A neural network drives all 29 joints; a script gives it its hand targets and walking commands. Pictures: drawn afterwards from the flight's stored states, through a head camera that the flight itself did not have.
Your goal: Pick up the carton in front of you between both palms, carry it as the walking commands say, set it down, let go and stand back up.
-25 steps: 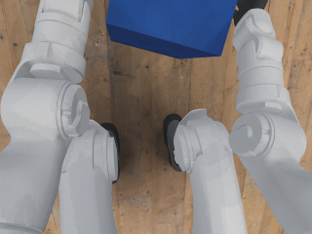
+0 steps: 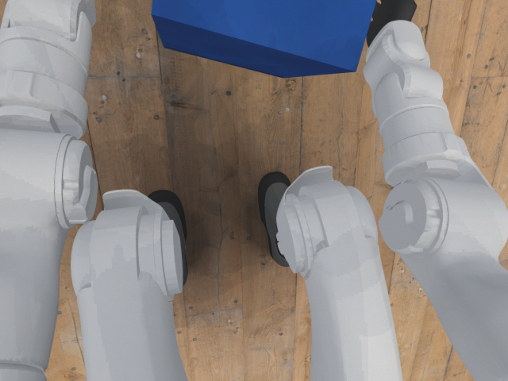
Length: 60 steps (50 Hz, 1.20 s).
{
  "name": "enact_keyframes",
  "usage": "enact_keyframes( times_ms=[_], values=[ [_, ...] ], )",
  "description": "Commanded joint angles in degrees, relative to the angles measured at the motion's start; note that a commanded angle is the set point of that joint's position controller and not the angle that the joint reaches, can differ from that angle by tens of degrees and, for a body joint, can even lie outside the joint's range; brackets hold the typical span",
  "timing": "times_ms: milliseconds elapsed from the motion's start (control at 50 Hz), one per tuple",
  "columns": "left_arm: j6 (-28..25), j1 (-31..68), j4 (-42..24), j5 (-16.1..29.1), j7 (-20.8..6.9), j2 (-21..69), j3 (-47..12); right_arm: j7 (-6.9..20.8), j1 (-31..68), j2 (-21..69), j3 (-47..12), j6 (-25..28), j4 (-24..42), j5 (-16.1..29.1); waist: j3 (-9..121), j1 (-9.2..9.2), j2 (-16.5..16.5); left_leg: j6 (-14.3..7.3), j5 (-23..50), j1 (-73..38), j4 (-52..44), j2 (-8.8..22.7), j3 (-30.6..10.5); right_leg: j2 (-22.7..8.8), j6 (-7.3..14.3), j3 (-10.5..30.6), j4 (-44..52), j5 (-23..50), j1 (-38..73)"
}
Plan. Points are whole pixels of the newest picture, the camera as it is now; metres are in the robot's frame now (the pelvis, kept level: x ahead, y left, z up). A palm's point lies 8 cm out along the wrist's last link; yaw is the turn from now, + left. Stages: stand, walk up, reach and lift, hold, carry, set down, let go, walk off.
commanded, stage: set down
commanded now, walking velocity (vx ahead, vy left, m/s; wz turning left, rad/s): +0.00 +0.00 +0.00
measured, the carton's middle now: out of the picture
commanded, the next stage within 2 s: let go in 1.14 s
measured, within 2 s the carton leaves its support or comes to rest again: neither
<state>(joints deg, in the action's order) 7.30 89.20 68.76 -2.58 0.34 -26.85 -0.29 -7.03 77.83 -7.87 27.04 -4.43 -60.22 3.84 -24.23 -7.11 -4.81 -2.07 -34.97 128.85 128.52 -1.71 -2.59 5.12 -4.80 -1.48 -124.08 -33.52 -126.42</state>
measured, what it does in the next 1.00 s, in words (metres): rises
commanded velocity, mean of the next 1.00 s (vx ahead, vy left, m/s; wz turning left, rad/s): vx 0.00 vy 0.00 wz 0.00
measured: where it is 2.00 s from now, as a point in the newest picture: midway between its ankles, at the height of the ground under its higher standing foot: (226, 245)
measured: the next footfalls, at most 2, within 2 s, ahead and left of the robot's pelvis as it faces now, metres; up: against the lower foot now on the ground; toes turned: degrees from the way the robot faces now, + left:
none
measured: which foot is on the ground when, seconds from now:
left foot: down 0.00-1.00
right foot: down 0.00-1.00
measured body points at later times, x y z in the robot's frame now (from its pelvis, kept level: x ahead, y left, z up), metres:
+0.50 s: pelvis +0.00 -0.01 +0.07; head +0.35 +0.02 +0.35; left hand +0.61 +0.17 -0.06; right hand +0.51 -0.20 -0.05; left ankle +0.10 +0.11 -0.34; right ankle +0.12 -0.12 -0.34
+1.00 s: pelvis +0.02 +0.00 +0.20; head +0.35 +0.04 +0.50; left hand +0.61 +0.18 +0.10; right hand +0.51 -0.20 +0.10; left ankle +0.10 +0.11 -0.34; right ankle +0.12 -0.12 -0.34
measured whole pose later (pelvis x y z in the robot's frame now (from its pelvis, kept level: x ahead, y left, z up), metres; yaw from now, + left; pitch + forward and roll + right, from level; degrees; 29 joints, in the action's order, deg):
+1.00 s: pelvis +0.02 +0.00 +0.20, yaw +2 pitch +46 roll -4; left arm 15.3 82.2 61.6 -2.5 -5.9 -28.4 4.5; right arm -10.3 59.6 -2.3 23.2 -14.7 -33.6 3.6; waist -0.6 -10.2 1.8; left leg -1.4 -24.8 106.0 84.5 -2.3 -2.4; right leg 2.5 -2.7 0.4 -81.4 -23.7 -104.3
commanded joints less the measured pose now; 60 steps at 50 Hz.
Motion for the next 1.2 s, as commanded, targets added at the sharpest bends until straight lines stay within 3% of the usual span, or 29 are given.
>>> enact_keyframes(
  times_ms=[0, 80, 140, 260, 360, 440, 580, 680, 800, 1100, 1180],
  values=[
    [-3.1, 27.5, -11.1, 8.9, 0.7, -5.9, -6.9, -1.7, 11.1, -8.1, -4.6, 3.5, 6.9, 5.1, 68.0, -4.45, 18.7, 1.9, 28.8, -44.2, -8.5, 2.0, -4.4, -2.2, 0.0, -4.5, 5.8, 25.1, 17.4],
    [-1.9, 28.7, -7.4, 15.5, -1.0, -7.3, -11.9, -2.6, 12.1, -8.9, -8.9, 2.1, 7.9, 9.5, 71.7, -7.11, 18.9, 1.7, 23.2, -44.5, -9.0, 2.5, -2.9, -3.3, 0.8, -4.5, 7.5, 23.2, 22.9],
    [-0.3, 26.3, -2.5, 16.3, -2.2, -8.8, -12.0, -3.8, 11.2, -9.6, -9.1, 0.4, 10.8, 9.2, 73.4, -8.11, 18.1, 1.4, 18.1, -44.0, -10.3, 2.6, -1.8, -3.3, 1.2, -4.7, 9.5, 20.7, 26.5],
    [1.8, 23.7, -4.2, 11.0, -2.3, -12.7, -5.6, -6.4, 8.3, -6.7, -9.3, -2.8, 22.0, 7.0, 85.5, -5.36, 14.9, 0.1, 17.0, -44.4, -14.9, 0.8, 1.3, -1.5, 1.1, -5.5, 14.5, 23.0, 38.7],
    [2.5, 19.1, -4.1, 6.4, -3.0, -12.9, 0.2, -6.7, 4.2, -2.2, -8.9, -5.3, 23.2, 5.3, 77.5, -2.75, 12.5, -0.8, 14.1, -38.4, -20.5, -0.1, 2.2, -0.5, 0.6, -4.3, 19.6, 20.7, 37.0],
    [2.0, 17.5, -5.1, 5.0, -4.0, -11.4, 1.5, -6.1, 2.2, -0.8, -7.7, -5.3, 23.7, 3.6, 75.9, -3.31, 13.1, -0.7, 15.5, -39.1, -24.4, -0.4, 2.0, -0.2, 0.2, -4.2, 23.2, 21.6, 35.3],
    [3.8, 17.0, -8.5, 3.6, -5.3, -8.9, 1.4, -5.6, -1.6, -1.3, -5.2, -6.5, 26.8, 1.7, 82.4, -5.79, 18.1, 0.7, 19.9, -50.4, -31.1, -1.3, 1.7, 0.0, 0.0, -5.3, 30.2, 23.5, 34.7],
    [5.5, 15.7, -11.2, 1.9, -5.5, -8.4, 2.8, -4.9, -3.9, -1.4, -4.5, -7.7, 30.0, 1.3, 86.3, -5.62, 19.9, 1.4, 23.9, -57.8, -36.0, -1.8, 1.5, 0.1, -0.1, -5.8, 35.1, 25.1, 35.7],
    [6.7, 13.6, -13.2, 0.5, -5.6, -8.1, 4.5, -4.2, -6.0, -1.0, -4.4, -8.8, 32.3, 1.0, 87.3, -5.1, 19.6, 1.7, 26.7, -64.2, -42.5, -2.1, 1.2, 0.1, -0.4, -6.0, 41.4, 26.0, 38.4],
    [6.7, 8.2, -12.1, -1.8, -7.3, -5.4, 7.4, -1.7, -11.0, 1.3, -2.0, -9.1, 32.8, -3.0, 81.4, -6.13, 17.8, 2.0, 30.0, -76.8, -60.3, -2.0, -0.1, -0.9, -0.8, -5.2, 58.7, 28.7, 48.3],
    [5.5, 3.4, -11.5, -4.7, -7.2, -3.6, 10.8, -0.2, -14.2, 2.8, -1.6, -8.1, 32.5, -5.4, 80.6, -4.6, 16.4, 1.9, 32.8, -79.2, -64.4, -2.2, -0.2, -1.1, -1.0, -4.8, 62.3, 30.6, 52.5]
  ],
)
